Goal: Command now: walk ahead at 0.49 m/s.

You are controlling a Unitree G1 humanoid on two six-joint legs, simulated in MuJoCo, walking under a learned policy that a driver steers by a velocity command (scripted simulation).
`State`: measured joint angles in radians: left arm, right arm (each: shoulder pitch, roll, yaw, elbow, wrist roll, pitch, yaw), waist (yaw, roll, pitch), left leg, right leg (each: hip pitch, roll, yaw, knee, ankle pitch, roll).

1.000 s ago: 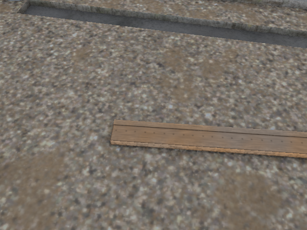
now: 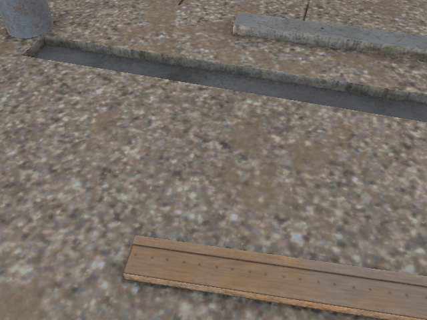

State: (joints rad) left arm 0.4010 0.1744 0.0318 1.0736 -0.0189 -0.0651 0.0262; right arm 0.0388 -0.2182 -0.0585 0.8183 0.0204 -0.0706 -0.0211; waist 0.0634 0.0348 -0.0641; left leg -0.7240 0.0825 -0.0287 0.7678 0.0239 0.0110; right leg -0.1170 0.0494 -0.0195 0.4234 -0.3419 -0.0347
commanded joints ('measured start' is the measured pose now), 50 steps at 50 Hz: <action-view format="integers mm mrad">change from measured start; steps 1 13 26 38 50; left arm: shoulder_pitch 30 -109 -399 -225 -217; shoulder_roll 171 127 71 217 241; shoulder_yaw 39 59 45 85 85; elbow -45 -134 -266 -339 -406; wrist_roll -13 -14 3 3 4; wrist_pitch -5 -13 32 33 95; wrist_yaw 2 2 -50 -32 25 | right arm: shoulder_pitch -135 135 305 151 -3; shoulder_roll -21 -71 -129 -142 -116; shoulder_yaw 6 -24 -37 -23 -23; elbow -77 36 155 5 -122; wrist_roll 6 -31 -19 -4 -26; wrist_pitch -14 -46 -29 -38 59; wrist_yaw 28 28 -15 -10 -47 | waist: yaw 10 -69 -109 -24 -47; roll -67 44 11 9 -133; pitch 174 -13 145 -142 -53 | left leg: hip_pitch -5 640 681 -7 23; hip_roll -12 200 196 -15 -58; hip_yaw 21 -199 191 -54 -79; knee -140 -569 -628 653 200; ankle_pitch -20 -176 50 -509 -338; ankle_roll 15 172 129 -65 -113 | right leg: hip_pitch -19 -609 -631 163 -81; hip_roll -304 -172 -132 -300 -171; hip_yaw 229 140 47 423 455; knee -216 776 329 -39 -91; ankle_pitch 208 82 431 758 245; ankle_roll -167 -28 -21 -316 -200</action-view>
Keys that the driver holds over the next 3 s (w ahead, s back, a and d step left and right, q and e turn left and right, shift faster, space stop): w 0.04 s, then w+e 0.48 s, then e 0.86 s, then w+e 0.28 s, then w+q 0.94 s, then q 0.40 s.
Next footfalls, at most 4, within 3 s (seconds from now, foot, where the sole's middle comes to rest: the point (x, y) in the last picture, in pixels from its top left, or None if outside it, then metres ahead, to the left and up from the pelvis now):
0.12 left None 0.24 0.14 -0.77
0.66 right None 0.49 -0.14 -0.77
1.14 left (226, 289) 0.64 0.04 -0.73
1.48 right None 0.38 -0.12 -0.77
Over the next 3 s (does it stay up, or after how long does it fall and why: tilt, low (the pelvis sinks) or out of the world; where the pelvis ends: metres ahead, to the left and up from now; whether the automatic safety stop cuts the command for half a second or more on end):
stays up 0.95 -0.48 -0.01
